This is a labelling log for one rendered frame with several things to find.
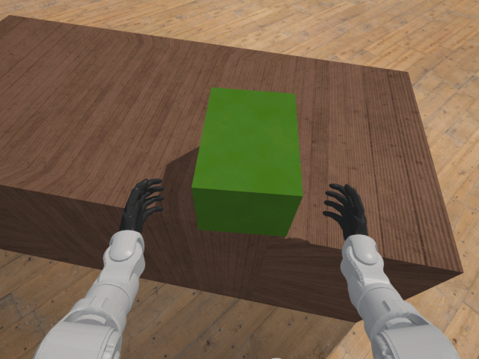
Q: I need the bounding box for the left robot hand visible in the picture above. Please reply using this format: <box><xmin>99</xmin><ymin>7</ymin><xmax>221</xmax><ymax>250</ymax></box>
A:
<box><xmin>119</xmin><ymin>179</ymin><xmax>164</xmax><ymax>234</ymax></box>

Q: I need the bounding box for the pedestal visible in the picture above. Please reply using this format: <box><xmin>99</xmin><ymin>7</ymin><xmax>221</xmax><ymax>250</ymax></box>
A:
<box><xmin>0</xmin><ymin>15</ymin><xmax>464</xmax><ymax>323</ymax></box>

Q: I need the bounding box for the left robot upper arm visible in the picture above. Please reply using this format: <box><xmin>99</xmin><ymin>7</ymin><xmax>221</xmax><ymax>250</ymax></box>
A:
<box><xmin>37</xmin><ymin>322</ymin><xmax>122</xmax><ymax>359</ymax></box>

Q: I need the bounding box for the right robot forearm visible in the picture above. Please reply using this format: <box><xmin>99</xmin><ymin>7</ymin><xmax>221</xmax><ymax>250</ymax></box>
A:
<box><xmin>341</xmin><ymin>234</ymin><xmax>461</xmax><ymax>359</ymax></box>

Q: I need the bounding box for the right robot hand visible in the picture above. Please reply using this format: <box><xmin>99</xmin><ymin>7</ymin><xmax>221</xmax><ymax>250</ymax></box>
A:
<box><xmin>323</xmin><ymin>183</ymin><xmax>368</xmax><ymax>241</ymax></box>

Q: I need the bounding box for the carton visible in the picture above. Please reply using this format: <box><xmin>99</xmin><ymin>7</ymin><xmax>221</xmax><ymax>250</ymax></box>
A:
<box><xmin>192</xmin><ymin>88</ymin><xmax>303</xmax><ymax>236</ymax></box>

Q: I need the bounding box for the left robot forearm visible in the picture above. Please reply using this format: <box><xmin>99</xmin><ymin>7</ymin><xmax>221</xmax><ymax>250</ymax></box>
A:
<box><xmin>32</xmin><ymin>230</ymin><xmax>145</xmax><ymax>359</ymax></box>

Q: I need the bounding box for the right robot upper arm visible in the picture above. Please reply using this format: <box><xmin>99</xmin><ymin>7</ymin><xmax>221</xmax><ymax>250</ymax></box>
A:
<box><xmin>371</xmin><ymin>325</ymin><xmax>457</xmax><ymax>359</ymax></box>

